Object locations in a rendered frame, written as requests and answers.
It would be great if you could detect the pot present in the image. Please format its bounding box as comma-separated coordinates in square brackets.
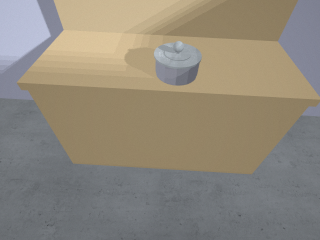
[155, 60, 200, 86]

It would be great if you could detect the knob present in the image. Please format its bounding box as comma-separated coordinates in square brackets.
[173, 41, 184, 53]

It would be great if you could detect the table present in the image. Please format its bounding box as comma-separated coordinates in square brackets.
[17, 0, 320, 175]

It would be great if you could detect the lid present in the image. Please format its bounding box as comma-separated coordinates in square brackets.
[154, 42, 202, 69]

